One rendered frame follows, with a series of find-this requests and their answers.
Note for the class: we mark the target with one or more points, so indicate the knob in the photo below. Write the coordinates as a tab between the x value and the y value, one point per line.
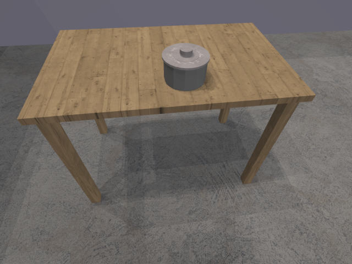
186	50

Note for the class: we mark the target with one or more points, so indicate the lid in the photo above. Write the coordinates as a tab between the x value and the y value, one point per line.
171	56

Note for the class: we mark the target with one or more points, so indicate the pot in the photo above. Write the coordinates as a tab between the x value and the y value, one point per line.
184	80

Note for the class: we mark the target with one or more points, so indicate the table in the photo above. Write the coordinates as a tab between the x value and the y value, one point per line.
119	72

